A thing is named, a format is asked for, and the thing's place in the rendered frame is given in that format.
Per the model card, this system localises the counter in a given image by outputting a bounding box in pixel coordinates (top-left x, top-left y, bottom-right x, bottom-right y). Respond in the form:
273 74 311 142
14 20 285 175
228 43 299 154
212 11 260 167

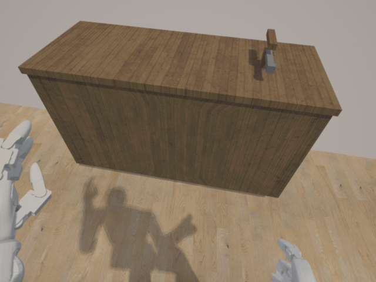
18 21 342 198

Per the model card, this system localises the right robot hand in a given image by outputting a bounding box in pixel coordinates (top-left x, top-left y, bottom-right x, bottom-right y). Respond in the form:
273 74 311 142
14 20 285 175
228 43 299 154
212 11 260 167
272 238 316 282

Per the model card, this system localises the robot left forearm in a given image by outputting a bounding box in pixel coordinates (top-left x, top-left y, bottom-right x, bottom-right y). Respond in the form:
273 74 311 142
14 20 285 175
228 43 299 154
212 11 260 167
0 239 25 282

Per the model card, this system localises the tap lever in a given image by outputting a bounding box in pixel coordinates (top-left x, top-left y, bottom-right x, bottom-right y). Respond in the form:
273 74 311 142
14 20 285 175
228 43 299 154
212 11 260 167
265 49 276 73

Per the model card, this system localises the left robot hand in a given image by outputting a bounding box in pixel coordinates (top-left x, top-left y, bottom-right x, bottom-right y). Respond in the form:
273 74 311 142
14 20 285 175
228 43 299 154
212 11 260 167
0 120 52 241

